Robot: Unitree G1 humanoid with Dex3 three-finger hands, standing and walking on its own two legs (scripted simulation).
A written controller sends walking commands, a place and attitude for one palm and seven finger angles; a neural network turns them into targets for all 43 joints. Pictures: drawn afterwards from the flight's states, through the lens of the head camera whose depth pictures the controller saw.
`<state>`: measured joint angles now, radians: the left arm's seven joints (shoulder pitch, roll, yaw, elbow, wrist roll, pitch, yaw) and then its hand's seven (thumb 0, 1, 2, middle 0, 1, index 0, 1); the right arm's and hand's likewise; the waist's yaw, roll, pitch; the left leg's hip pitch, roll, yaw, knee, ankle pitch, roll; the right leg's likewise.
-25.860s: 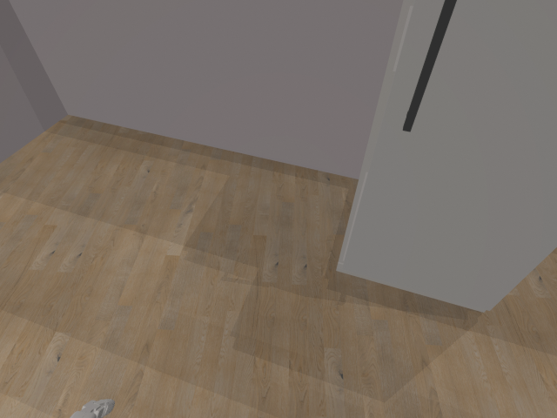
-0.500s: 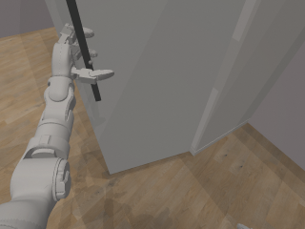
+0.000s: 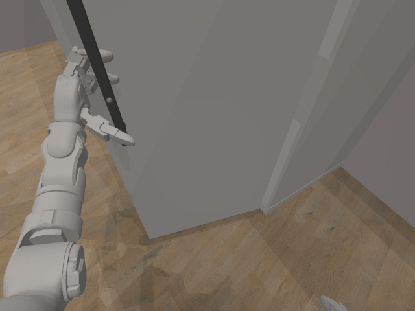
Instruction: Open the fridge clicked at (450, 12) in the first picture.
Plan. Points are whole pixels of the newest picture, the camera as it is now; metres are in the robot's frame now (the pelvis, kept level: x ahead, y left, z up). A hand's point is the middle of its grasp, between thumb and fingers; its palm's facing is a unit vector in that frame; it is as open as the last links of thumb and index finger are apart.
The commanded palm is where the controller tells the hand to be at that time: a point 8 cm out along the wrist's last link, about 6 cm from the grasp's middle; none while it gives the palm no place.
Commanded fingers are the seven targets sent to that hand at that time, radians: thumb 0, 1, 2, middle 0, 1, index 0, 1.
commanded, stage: slip the hand off the handle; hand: left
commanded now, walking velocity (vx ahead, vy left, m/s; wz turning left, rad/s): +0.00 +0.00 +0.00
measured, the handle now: (91, 41) +0.48 +0.20 +0.27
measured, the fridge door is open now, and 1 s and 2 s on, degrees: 74 73 73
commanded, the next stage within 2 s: draw the hand back to the body in 1.16 s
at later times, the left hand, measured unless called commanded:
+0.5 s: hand (66, 114) +0.40 +0.24 +0.19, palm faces +0.12 -0.98 -0.17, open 14.7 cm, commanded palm +0.36 +0.29 +0.19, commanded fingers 0.00 -0.55 0.20 -0.25 -1.15 -0.25 -1.15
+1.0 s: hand (64, 159) +0.30 +0.21 +0.19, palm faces +0.11 -0.98 -0.18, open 14.7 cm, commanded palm +0.27 +0.25 +0.19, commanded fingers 0.00 -0.55 0.20 -0.25 -1.15 -0.25 -1.15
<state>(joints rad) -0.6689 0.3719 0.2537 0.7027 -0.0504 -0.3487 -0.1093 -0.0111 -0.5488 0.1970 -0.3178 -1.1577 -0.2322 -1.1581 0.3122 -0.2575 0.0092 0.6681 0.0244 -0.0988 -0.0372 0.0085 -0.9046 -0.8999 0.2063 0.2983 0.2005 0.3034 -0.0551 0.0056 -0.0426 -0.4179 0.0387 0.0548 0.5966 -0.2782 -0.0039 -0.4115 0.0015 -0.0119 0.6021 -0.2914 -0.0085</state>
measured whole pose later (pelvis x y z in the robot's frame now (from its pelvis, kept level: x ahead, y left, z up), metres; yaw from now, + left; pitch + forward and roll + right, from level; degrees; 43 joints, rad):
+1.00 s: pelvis -0.01 +0.01 +0.00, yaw +2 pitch +0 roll -1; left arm -0.19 0.30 0.20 0.10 -0.16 -0.19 -0.17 -0.01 -0.55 0.20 -0.26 -1.15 -0.25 -1.15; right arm 0.24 -0.24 0.05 0.62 0.04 -0.13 -0.06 0.01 -0.90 -0.90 0.21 0.30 0.20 0.30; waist 0.04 0.03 -0.05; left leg -0.33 0.02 0.02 0.62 -0.29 0.00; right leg -0.30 -0.02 -0.05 0.60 -0.31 0.00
